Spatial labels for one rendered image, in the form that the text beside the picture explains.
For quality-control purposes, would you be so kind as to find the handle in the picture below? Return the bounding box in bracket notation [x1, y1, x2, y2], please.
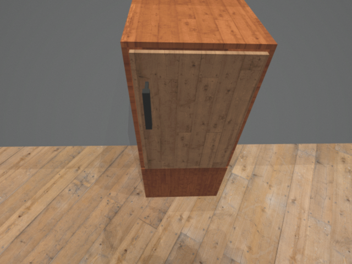
[142, 81, 152, 129]

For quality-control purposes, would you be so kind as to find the cupboard door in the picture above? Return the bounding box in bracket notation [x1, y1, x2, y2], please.
[129, 49, 269, 169]

